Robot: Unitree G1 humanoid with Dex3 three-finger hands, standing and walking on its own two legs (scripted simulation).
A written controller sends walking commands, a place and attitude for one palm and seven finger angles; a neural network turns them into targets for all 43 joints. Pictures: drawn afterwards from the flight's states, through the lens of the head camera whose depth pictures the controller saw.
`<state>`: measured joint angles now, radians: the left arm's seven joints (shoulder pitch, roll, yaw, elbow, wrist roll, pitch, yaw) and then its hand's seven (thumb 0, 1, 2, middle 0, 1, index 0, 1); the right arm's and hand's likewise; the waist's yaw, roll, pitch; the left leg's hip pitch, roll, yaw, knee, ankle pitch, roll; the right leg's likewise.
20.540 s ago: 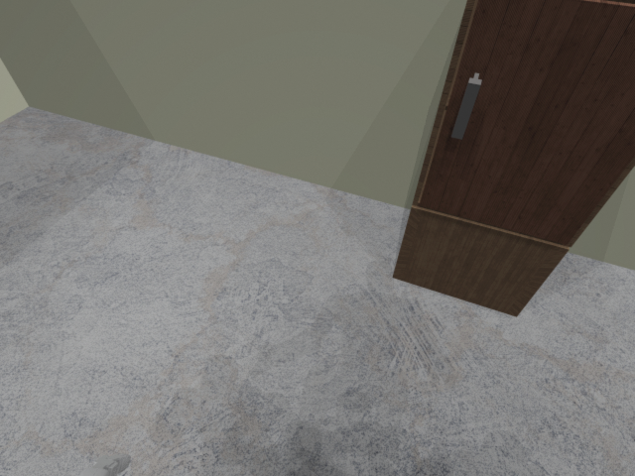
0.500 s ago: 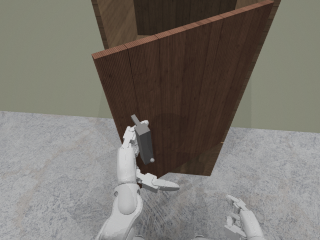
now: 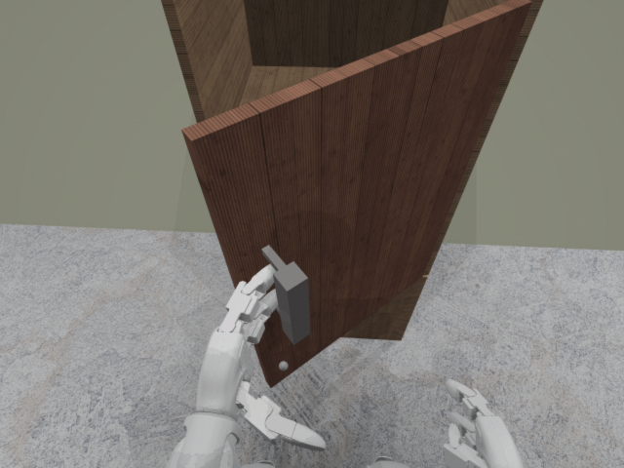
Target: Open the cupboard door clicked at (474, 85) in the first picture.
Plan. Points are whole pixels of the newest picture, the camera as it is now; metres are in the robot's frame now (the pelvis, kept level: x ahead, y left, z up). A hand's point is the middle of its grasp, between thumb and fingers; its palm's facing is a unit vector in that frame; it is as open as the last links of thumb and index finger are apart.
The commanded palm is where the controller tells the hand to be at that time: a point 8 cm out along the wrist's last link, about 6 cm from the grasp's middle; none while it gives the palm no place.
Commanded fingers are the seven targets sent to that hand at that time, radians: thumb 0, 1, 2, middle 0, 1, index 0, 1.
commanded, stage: slide the hand sideways off the handle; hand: left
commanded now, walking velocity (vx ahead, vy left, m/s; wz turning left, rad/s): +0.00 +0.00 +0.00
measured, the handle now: (283, 294) +0.31 +0.05 +0.07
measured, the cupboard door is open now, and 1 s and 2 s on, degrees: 40 40 40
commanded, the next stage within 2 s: draw the hand back to the body in 0.62 s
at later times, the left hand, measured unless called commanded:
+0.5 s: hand (222, 397) +0.19 +0.11 +0.07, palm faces +0.01 -1.00 -0.04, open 16.0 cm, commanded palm +0.16 +0.16 +0.07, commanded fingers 0.00 -0.50 0.30 -0.15 -0.30 -0.15 -0.30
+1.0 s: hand (175, 396) +0.18 +0.14 +0.10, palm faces -0.01 -1.00 -0.08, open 16.3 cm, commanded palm +0.15 +0.20 +0.11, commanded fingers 0.00 -0.50 0.30 -0.15 -0.30 -0.15 -0.30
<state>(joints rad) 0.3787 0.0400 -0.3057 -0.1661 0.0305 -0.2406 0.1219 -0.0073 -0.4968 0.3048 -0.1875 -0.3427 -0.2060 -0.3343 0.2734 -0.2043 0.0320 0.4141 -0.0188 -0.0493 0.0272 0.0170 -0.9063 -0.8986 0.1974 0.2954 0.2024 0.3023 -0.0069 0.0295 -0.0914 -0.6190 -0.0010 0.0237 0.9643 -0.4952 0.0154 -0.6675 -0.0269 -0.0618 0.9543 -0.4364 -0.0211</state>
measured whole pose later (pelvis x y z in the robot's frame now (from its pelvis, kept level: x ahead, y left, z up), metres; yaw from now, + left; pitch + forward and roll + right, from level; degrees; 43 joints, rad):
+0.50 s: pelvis +0.01 -0.01 -0.01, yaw +1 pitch +11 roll -1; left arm 0.62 0.13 -0.11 -0.33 -0.08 -0.29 -0.03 -0.01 -0.50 0.30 -0.18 -0.32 -0.21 -0.33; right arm 0.27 -0.22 0.02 0.38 0.00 -0.06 -0.01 0.02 -0.91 -0.90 0.20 0.30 0.20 0.30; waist 0.01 0.03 -0.11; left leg -0.69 0.01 -0.01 1.04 -0.54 0.00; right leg -0.72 -0.02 -0.09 1.02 -0.48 -0.03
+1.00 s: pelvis +0.00 +0.00 +0.00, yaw +1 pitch +8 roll -2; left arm 0.62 0.20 0.00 -0.43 -0.17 -0.21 -0.11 -0.01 -0.50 0.30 -0.15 -0.31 -0.15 -0.30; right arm 0.30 -0.22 0.04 0.40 0.03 -0.10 -0.04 0.02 -0.91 -0.90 0.20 0.30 0.20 0.30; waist 0.01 0.06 -0.13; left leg -0.63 0.01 -0.01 1.02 -0.52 0.02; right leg -0.66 -0.02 -0.09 0.97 -0.45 -0.02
